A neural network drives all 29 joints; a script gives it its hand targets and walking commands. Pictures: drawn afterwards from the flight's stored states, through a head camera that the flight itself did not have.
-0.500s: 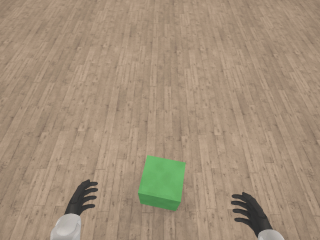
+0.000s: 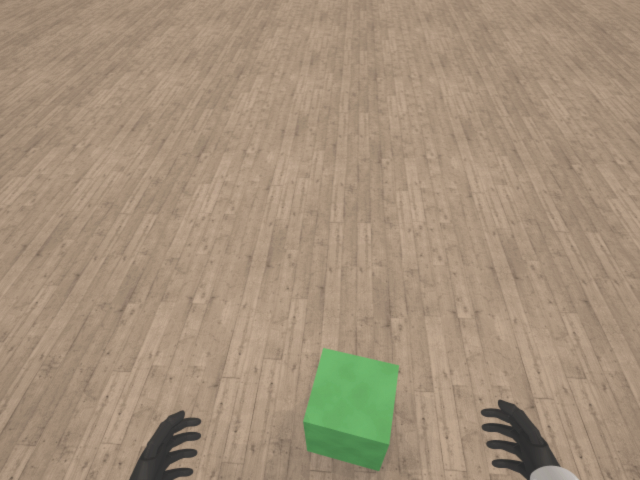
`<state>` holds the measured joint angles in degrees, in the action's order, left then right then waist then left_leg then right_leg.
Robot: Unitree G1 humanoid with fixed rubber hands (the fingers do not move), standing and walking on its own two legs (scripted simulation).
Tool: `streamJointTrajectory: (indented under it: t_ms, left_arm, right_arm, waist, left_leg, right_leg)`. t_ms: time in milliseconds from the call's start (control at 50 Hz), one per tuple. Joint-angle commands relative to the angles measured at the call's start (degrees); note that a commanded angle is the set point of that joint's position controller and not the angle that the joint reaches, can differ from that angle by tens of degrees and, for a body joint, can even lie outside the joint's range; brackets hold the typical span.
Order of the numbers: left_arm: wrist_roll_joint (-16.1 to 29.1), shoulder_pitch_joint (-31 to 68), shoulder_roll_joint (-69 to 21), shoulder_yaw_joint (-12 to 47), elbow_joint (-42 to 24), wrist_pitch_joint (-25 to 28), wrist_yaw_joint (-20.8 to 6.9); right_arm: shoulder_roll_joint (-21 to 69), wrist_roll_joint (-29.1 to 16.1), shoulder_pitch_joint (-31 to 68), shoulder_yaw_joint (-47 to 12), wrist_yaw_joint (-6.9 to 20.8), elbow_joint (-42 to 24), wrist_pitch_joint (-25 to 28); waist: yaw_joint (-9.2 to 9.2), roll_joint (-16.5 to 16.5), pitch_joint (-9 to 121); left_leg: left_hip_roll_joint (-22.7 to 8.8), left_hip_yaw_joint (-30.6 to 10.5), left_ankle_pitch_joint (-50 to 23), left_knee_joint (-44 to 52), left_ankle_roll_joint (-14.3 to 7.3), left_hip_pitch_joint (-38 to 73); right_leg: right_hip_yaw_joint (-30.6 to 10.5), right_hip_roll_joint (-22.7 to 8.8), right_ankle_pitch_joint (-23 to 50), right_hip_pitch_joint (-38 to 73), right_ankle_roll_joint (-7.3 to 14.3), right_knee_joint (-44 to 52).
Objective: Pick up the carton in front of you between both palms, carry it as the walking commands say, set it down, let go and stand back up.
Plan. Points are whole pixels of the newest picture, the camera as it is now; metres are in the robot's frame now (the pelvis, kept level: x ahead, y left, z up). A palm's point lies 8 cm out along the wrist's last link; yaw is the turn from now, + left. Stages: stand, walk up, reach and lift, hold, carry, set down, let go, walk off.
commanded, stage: let go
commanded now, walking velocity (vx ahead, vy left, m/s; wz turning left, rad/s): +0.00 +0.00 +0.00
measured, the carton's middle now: (351, 409) +0.44 -0.05 -0.65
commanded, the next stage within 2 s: stand in 0.08 s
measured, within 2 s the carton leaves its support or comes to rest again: neither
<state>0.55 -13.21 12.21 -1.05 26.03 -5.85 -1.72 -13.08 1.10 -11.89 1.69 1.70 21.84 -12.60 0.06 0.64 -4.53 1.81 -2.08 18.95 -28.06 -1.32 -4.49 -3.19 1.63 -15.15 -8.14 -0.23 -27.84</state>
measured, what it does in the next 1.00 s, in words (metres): stands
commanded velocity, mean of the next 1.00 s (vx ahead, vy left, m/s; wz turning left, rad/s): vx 0.00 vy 0.00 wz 0.00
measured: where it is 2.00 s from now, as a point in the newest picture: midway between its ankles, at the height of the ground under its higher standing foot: outside the picture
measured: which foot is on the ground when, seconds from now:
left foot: down 0.00-1.00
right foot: down 0.00-1.00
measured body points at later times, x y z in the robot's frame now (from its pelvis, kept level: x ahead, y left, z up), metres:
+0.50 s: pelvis +0.02 -0.02 +0.00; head +0.03 -0.04 +0.45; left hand +0.14 +0.28 -0.09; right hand +0.17 -0.30 -0.11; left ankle -0.04 +0.10 -0.74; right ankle +0.00 -0.12 -0.74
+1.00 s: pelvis +0.01 -0.02 +0.00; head +0.01 -0.04 +0.45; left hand +0.12 +0.28 -0.09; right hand +0.15 -0.32 -0.11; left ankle -0.04 +0.10 -0.74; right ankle +0.00 -0.12 -0.74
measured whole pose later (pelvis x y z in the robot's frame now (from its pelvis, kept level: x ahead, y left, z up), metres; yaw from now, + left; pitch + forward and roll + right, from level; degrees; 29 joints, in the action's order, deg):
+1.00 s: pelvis +0.01 -0.02 +0.00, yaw +2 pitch -2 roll +0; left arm -1.3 -9.0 19.8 -2.2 50.5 -0.1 0.8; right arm -20.9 1.7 -9.7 0.5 -1.7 49.2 0.5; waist 0.6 1.7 -1.2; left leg 0.5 -4.2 16.8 -23.7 0.7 -5.2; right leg -0.5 2.2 -14.3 -8.8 1.7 -24.8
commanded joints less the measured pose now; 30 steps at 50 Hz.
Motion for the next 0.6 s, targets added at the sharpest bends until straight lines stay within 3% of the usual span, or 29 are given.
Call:
streamJointTrajectory:
  t_ms: [0,60,80,140,180,340,580]
  left_arm:
    - [-0.24,2.28,5.1,-1.66,-5.41,0.29,0.25]
    - [-0.45,2.41,5.18,-1.86,-5.63,-0.28,0.1]
    - [-3.15,1.71,12.49,-4.67,2.13,1.76,1.97]
    - [-4.04,2.41,12.96,-4.55,3.93,4.16,2.58]
    - [-3.79,3.63,12.0,-4.31,4.89,5.0,2.35]
    - [-2.83,2.82,13.87,-4.13,9.96,6.12,2.63]
    - [-2.3,3.24,15.79,-3.95,15.07,6.28,3.12]
  right_arm:
    - [-5.79,0.02,2.43,1.54,-0.54,-5.91,-0.39]
    - [-5.58,0.12,2.71,1.43,-0.68,-6.55,-1.13]
    - [-11.03,1.19,5.06,3.22,-2.89,1.86,4.25]
    - [-10.42,2.01,3.5,2.97,-3.0,5.13,9.46]
    - [-10.55,1.62,3.94,2.88,-2.54,7.13,10.8]
    - [-12.78,1.15,2.92,2.19,-2.84,13.57,12.76]
    - [-14.52,0.82,2.61,1.37,-3.58,18.8,13.15]
  waist:
    - [-0.11,1.72,1.71]
    - [0.05,1.18,1.13]
    - [1.25,5.29,0.08]
    - [0.11,1.34,1.37]
    - [-0.09,-0.22,3.13]
    - [-0.13,-1.38,8.72]
    - [0.24,-0.56,7.92]
  left_leg:
    - [-1.35,-0.09,-16.9,5.48,2.25,-5.23]
    - [-1.09,0.46,-13.98,5.67,1.87,-6.0]
    - [-2.73,-2.24,-2.28,4.1,2.36,-12.8]
    - [-3.59,-4.55,6.84,4.48,1.14,-10.51]
    - [-3.93,-4.92,4.42,3.56,0.82,-9.39]
    - [-4.81,-4.77,-16.4,1.11,1.19,-4.29]
    - [-5.5,-4.79,-21.73,1.92,1.24,-3.56]
  right_leg:
    - [2.84,2.46,8.18,3.27,-0.23,2.1]
    - [2.64,2.27,7.6,4.18,-0.2,2.29]
    - [0.32,-2.62,4.68,-3.95,-0.67,2.13]
    - [-2.4,-3.64,-6.07,-7.77,0.19,4.49]
    - [-3.03,-3.79,-5.6,-8.04,0.83,4.33]
    - [-3.07,-5.22,14.94,-2.89,1.57,1.92]
    - [-3.23,-6.12,21.8,0.75,1.62,2.17]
